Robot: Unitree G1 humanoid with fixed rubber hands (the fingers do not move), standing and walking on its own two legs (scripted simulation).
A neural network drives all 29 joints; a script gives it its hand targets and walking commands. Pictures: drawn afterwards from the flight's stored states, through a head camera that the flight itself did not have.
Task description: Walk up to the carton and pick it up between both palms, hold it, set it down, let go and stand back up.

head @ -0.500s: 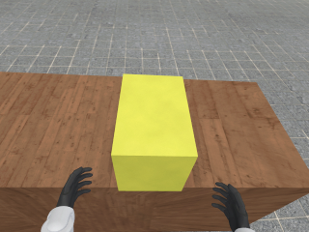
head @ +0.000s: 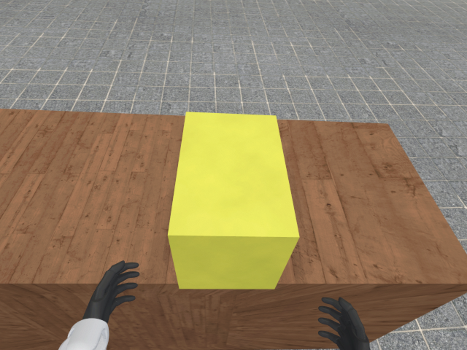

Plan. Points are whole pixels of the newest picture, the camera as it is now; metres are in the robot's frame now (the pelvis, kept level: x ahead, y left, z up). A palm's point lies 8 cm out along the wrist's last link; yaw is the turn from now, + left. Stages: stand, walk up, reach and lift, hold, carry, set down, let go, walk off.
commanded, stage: set down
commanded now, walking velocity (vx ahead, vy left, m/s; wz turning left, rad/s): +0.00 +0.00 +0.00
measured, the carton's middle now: (229, 198) +0.42 +0.03 +0.00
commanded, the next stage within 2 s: let go in 0.38 s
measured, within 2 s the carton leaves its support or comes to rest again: neither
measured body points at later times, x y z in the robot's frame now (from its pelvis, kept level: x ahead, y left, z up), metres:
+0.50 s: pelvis +0.01 +0.00 +0.00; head +0.03 +0.00 +0.45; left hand +0.21 +0.23 -0.03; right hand +0.19 -0.19 -0.10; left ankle +0.03 +0.13 -0.75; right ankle -0.01 -0.10 -0.75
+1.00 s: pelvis +0.00 +0.00 -0.01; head +0.01 +0.01 +0.44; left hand +0.21 +0.23 -0.04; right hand +0.17 -0.24 -0.10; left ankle +0.03 +0.13 -0.75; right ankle -0.01 -0.10 -0.75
